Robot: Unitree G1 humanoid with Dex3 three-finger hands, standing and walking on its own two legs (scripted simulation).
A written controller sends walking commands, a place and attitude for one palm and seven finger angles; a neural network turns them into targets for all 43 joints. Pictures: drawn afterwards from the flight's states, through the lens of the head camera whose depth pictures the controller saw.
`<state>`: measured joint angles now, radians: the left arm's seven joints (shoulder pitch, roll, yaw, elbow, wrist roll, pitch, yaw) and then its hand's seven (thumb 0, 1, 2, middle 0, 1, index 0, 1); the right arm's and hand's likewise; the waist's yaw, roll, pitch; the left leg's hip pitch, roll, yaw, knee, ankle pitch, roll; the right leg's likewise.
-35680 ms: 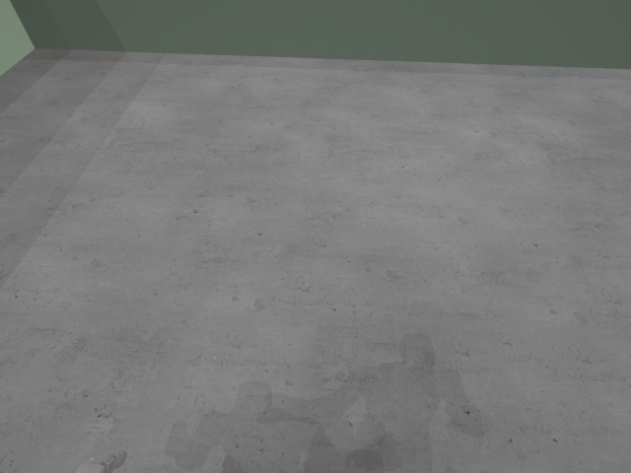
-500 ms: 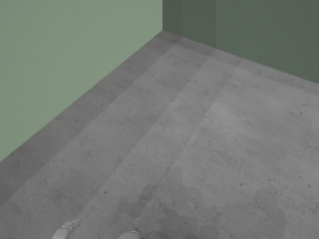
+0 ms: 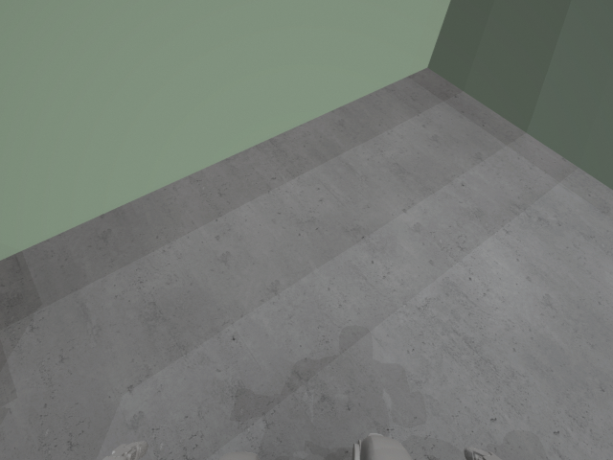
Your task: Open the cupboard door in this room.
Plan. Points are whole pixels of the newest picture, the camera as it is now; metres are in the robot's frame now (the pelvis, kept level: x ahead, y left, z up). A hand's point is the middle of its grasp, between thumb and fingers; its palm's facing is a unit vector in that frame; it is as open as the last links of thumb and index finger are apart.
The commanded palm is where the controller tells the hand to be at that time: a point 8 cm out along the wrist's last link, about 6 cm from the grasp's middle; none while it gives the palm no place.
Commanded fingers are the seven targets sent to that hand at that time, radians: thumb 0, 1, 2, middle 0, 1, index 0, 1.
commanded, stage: turn to face it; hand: left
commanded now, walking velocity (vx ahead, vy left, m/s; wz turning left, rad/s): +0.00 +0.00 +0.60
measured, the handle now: out of the picture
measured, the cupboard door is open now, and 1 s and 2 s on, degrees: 44 44 44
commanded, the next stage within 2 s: none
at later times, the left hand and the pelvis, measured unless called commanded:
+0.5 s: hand out of the picture +0.02 +0.19 -0.19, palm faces +0.33 -0.92 -0.21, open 7.4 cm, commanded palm none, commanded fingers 0.00 0.90 0.90 -0.20 -0.30 -0.20 -0.30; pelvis +0.01 -0.02 -0.01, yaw +19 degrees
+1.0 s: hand out of the picture +0.00 +0.16 -0.15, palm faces +0.58 -0.78 -0.24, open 7.4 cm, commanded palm none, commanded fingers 0.00 0.90 0.90 -0.20 -0.30 -0.20 -0.30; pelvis +0.05 -0.05 +0.01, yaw +37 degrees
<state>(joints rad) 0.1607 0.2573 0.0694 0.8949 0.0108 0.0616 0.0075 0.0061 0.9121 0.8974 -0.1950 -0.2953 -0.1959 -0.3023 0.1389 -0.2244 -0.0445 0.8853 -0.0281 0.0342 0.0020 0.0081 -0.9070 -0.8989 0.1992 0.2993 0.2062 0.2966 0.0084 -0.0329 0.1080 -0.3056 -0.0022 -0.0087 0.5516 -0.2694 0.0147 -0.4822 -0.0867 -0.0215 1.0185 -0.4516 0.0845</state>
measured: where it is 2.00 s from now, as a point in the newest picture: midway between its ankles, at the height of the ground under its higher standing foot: outside the picture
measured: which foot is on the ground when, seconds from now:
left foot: down 0.00-0.14, up 0.16-0.44, down 0.46-0.78, up 0.80-1.00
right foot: up 0.00-0.12, down 0.14-0.44, up 0.46-0.76, down 0.78-1.00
